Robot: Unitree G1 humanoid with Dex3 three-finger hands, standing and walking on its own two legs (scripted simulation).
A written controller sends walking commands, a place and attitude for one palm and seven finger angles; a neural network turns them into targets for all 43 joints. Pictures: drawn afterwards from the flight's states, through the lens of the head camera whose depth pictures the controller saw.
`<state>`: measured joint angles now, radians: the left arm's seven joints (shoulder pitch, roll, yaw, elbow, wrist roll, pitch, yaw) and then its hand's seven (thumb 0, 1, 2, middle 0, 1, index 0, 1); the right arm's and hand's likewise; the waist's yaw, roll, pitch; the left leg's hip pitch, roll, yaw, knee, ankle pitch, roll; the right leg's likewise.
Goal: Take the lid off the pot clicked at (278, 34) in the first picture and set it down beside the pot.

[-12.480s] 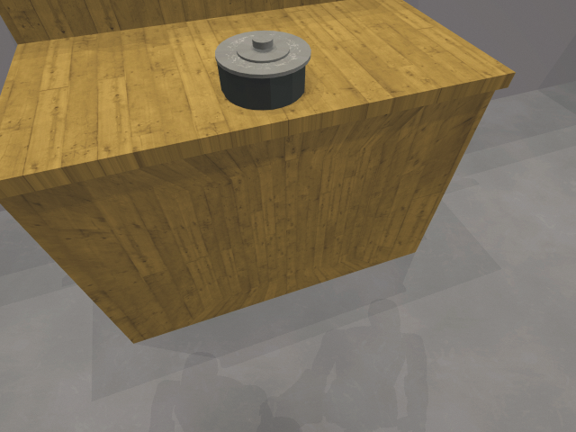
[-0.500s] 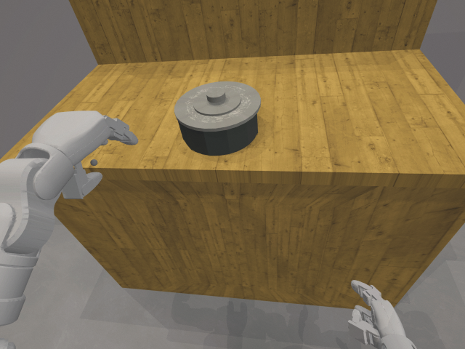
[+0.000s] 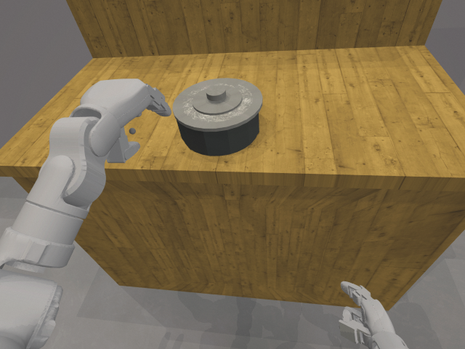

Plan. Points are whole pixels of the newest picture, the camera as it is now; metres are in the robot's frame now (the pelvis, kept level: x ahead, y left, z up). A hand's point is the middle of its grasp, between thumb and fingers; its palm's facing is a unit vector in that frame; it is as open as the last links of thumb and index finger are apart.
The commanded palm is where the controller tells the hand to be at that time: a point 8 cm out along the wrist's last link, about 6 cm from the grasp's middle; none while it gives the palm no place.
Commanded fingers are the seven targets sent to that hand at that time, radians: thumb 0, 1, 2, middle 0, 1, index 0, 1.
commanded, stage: move the open hand above the knob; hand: left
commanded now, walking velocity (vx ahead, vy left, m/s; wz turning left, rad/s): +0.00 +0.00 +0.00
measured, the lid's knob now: (216, 93) +0.59 +0.11 +0.15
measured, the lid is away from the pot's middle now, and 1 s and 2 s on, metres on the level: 0.00 0.00 0.00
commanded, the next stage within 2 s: lower the open fingers around the knob in 1.86 s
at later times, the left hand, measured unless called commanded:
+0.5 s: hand (172, 102) +0.45 +0.15 +0.22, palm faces -0.19 -0.04 -0.98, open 10.0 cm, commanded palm +0.44 +0.15 +0.29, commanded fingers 0.00 -0.38 1.65 -0.87 -0.08 -0.87 -0.08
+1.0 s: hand (203, 76) +0.53 +0.11 +0.23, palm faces -0.25 -0.03 -0.97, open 10.0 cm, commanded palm +0.52 +0.11 +0.29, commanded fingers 0.00 -0.38 1.65 -0.87 -0.08 -0.87 -0.08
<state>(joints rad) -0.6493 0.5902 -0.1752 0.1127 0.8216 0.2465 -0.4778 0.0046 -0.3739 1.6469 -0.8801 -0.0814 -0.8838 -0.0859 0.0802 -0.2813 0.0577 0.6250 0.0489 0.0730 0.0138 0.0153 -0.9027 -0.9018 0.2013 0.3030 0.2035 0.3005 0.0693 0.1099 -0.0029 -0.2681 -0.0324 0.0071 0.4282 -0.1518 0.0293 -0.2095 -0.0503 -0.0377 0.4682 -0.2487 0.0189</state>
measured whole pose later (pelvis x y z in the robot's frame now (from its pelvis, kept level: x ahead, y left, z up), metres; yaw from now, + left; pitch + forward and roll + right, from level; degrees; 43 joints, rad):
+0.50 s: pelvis +0.03 -0.02 +0.00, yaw +0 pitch +2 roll +1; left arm -0.94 0.52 -0.27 0.49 0.86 0.32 -0.52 0.00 -0.37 1.65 -0.88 -0.08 -0.88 -0.09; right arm 0.12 -0.30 0.05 0.65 0.06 0.10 0.00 0.01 -0.90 -0.90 0.20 0.30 0.20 0.30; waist 0.01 0.09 -0.03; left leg -0.28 -0.02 0.00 0.44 -0.19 0.01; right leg -0.23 -0.04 -0.04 0.49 -0.30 0.00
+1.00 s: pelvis +0.04 -0.01 +0.00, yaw -1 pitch +6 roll +1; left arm -1.25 0.42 -0.30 0.89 0.91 0.32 -0.48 0.00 -0.37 1.65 -0.88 -0.08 -0.88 -0.09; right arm 0.19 -0.28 0.04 0.71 0.05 0.10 -0.01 0.01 -0.91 -0.90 0.20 0.30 0.20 0.30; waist -0.05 0.07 -0.05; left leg -0.32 -0.03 0.03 0.41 -0.20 0.02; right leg -0.27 -0.04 -0.02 0.46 -0.29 0.01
